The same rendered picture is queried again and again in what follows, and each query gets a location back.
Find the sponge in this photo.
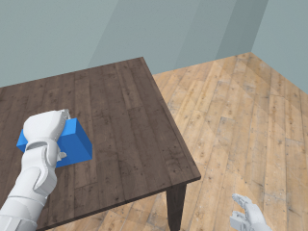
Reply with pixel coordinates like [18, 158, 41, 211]
[16, 117, 92, 167]

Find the robot left forearm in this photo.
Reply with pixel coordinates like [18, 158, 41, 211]
[0, 138, 58, 231]

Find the right robot hand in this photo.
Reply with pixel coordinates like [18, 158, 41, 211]
[229, 193, 267, 231]

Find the table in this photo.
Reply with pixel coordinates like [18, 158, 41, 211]
[0, 57, 201, 231]

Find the left robot hand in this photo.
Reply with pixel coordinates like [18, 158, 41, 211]
[23, 109, 71, 162]

